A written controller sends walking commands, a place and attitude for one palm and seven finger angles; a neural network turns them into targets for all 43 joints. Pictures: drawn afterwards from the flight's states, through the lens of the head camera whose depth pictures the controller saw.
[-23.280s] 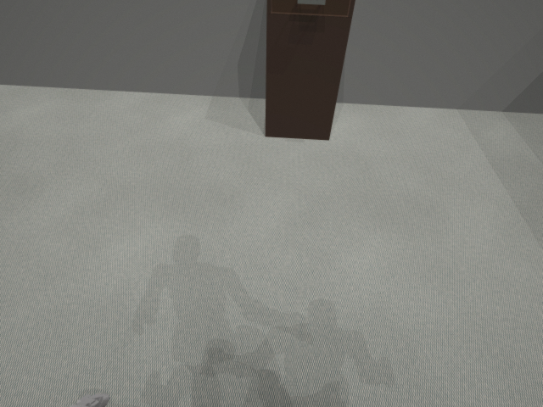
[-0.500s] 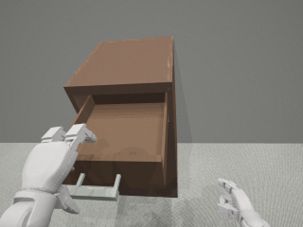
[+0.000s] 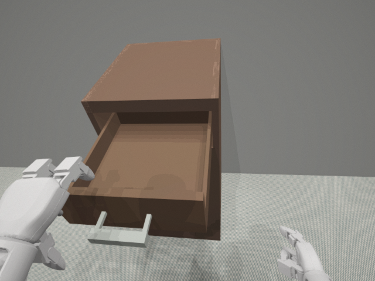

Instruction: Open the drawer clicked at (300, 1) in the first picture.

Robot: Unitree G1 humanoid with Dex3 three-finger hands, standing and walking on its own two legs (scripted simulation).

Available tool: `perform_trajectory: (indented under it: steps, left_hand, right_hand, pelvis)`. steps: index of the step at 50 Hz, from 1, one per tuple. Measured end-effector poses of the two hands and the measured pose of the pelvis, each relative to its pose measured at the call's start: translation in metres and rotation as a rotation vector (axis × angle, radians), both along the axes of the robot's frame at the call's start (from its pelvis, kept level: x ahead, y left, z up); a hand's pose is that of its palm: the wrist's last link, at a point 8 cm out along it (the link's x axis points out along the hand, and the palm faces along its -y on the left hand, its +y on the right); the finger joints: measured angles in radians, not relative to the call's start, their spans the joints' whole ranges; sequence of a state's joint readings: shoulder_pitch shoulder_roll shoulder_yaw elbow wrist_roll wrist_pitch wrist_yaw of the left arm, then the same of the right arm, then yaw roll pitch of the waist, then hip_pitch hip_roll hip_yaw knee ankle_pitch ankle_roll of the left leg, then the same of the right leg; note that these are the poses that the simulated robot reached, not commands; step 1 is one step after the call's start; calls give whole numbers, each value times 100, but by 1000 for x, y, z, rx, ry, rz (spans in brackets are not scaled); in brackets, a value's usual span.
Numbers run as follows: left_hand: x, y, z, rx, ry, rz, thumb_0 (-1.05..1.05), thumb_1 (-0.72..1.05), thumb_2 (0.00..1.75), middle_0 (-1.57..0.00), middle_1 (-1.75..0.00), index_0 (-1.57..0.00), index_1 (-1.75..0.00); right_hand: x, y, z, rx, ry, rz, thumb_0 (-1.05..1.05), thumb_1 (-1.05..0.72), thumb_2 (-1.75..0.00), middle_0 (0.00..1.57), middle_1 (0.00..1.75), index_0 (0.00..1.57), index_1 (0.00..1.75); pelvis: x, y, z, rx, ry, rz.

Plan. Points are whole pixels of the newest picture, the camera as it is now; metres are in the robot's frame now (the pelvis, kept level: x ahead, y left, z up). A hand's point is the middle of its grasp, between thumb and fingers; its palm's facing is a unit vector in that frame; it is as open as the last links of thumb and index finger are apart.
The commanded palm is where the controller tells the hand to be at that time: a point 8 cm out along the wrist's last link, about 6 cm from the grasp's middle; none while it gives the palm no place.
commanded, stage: draw the hand back to the body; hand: left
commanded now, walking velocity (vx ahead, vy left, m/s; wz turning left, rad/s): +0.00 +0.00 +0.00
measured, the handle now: (121, 227) +0.22 +0.19 +0.02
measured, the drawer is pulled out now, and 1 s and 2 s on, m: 0.29 0.29 0.29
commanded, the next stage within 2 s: step back with the hand held close in 0.98 s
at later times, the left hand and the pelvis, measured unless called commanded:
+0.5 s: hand (62, 179) +0.21 +0.23 +0.20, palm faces +0.37 -0.83 -0.41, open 11.1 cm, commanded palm +0.15 +0.29 +0.21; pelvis +0.03 +0.02 +0.00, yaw +1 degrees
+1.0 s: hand (54, 182) +0.20 +0.24 +0.20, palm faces +0.45 -0.80 -0.39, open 7.6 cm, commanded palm +0.14 +0.29 +0.21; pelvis +0.02 +0.00 +0.00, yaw +2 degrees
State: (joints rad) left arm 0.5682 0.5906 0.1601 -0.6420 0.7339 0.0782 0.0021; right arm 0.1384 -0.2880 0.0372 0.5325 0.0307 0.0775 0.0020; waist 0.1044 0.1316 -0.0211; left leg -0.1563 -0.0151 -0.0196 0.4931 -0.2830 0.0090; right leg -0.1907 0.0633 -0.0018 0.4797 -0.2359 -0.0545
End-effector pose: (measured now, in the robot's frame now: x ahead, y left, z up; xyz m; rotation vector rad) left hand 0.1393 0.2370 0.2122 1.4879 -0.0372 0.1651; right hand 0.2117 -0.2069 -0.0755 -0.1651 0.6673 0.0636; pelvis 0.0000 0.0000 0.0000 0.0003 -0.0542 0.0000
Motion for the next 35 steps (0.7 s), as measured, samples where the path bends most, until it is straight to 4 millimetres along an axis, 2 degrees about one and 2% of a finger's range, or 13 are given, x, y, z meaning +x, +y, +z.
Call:
perform_trajectory:
  steps: [4, 6, 8, 13, 20, 35]
  left_hand:
    - [2, 6, -8, -645, -154, -71, -1, -48, 30, -31, -119, -32, -119]
    - [4, 7, -9, -823, -248, -100, -1, -45, 32, -31, -118, -32, -117]
    - [7, 9, -6, -913, -332, -129, -1, -41, 33, -31, -115, -32, -115]
    - [16, 20, 0, -981, -436, -161, -1, -29, 39, -30, -107, -30, -106]
    - [27, 29, 2, -971, -413, -158, -1, -7, 48, -28, -92, -28, -92]
    - [21, 55, 2, -931, -432, -35, 0, 45, 71, -24, -59, -25, -58]
  right_hand:
    - [-3, 4, 6, -8, -72, -53, 2, -91, -90, 20, 30, 20, 30]
    - [-7, 7, 9, -23, -96, -69, 2, -91, -90, 20, 30, 20, 30]
    - [-11, 10, 10, -36, -105, -73, 2, -91, -90, 20, 30, 20, 30]
    - [-17, 15, 7, -45, -81, -78, 2, -91, -90, 20, 30, 20, 30]
    - [-11, 17, 2, -42, -55, -87, 2, -90, -90, 20, 30, 20, 30]
    - [11, 21, 5, -36, -50, -74, 2, -91, -90, 20, 30, 20, 30]
  pelvis:
    - [2, 2, 0, -4, -14, 13]
    - [6, 3, 0, -5, -16, 15]
    - [10, 3, 1, -7, -16, 16]
    - [20, 7, 1, -9, -15, 17]
    - [28, 15, 1, -8, 0, 14]
    - [29, 15, 2, -7, 12, 28]
